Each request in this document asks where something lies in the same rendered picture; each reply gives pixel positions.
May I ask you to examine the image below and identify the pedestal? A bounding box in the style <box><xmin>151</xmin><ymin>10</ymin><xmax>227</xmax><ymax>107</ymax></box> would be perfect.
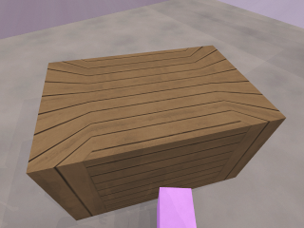
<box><xmin>26</xmin><ymin>45</ymin><xmax>286</xmax><ymax>220</ymax></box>

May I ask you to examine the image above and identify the carton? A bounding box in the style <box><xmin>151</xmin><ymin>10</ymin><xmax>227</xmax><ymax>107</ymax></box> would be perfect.
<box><xmin>157</xmin><ymin>187</ymin><xmax>197</xmax><ymax>228</ymax></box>

